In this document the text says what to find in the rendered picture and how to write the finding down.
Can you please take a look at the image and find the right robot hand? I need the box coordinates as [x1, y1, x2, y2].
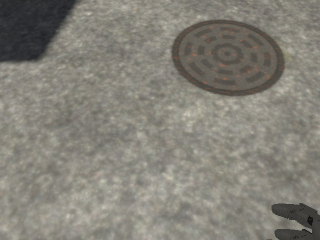
[267, 203, 320, 240]

